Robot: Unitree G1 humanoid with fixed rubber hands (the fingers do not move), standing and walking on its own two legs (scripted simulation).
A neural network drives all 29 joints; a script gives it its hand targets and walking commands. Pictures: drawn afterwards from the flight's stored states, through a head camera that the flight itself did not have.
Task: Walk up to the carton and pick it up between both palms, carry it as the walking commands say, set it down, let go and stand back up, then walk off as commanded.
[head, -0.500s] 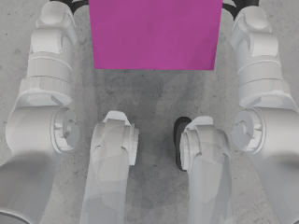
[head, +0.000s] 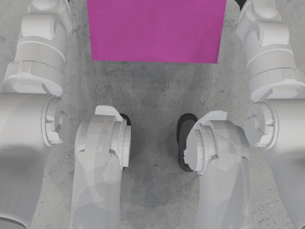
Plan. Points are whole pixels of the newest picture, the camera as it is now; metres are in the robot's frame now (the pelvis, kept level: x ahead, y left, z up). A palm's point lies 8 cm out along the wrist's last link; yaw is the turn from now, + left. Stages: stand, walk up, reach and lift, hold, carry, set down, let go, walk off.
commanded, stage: set down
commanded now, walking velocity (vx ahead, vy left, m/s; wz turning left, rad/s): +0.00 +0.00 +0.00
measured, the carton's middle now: (155, 2) +0.55 +0.02 -0.26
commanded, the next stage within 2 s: none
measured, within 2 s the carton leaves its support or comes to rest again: neither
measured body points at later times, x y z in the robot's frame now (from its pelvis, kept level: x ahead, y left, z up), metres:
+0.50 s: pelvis -0.01 +0.00 -0.01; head +0.37 +0.02 +0.23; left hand +0.54 +0.21 -0.20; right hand +0.55 -0.16 -0.20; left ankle +0.10 +0.12 -0.33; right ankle +0.11 -0.12 -0.33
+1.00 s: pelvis -0.01 +0.00 -0.02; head +0.37 +0.02 +0.21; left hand +0.54 +0.21 -0.21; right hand +0.55 -0.17 -0.21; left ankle +0.10 +0.12 -0.33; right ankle +0.11 -0.12 -0.33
